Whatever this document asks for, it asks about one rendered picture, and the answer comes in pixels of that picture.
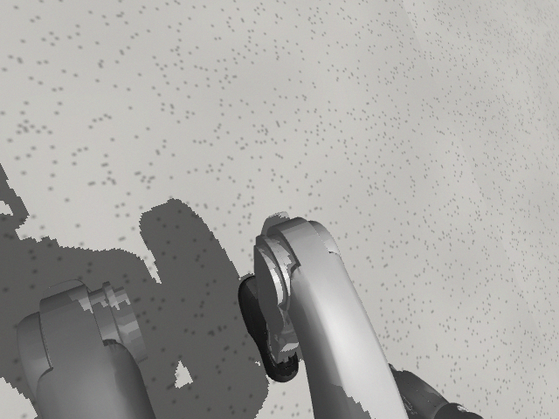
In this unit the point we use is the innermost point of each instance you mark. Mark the right robot hand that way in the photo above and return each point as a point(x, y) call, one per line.
point(421, 401)

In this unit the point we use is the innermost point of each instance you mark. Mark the right robot foot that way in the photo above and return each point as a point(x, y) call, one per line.
point(256, 327)

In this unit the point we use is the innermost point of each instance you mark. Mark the right robot arm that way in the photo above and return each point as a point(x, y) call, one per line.
point(455, 411)

